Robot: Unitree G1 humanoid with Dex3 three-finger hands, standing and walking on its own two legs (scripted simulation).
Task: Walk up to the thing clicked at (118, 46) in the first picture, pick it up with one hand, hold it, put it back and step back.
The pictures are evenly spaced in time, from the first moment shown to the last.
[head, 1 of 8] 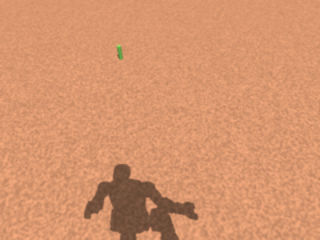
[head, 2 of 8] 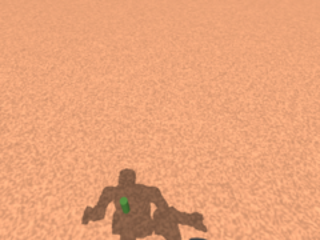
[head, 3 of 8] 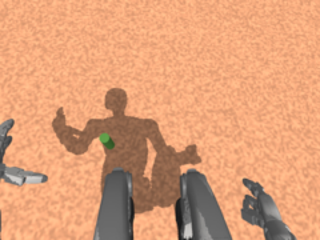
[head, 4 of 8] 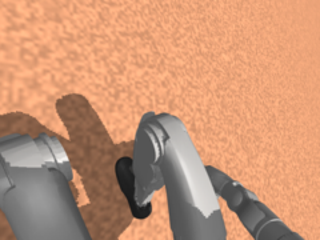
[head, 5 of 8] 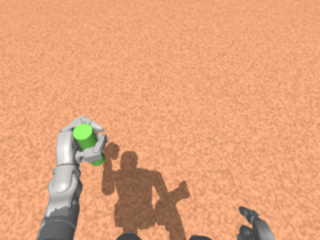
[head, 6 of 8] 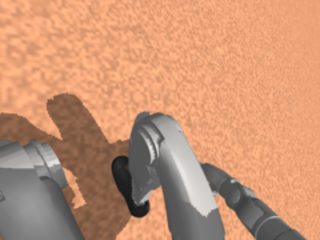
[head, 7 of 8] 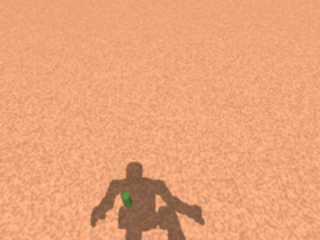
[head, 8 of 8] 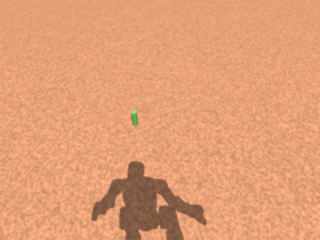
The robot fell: no
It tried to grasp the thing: yes
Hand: left
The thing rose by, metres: 0.70
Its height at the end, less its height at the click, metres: +0.00
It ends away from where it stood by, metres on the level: 0.02
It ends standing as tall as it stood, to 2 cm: yes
